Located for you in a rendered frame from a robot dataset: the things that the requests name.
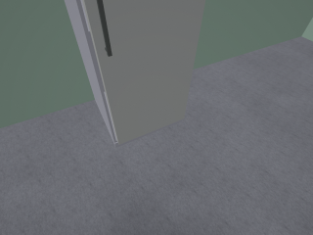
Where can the fridge door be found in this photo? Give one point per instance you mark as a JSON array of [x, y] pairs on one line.
[[154, 45]]

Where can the handle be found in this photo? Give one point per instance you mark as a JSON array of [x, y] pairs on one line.
[[103, 20]]

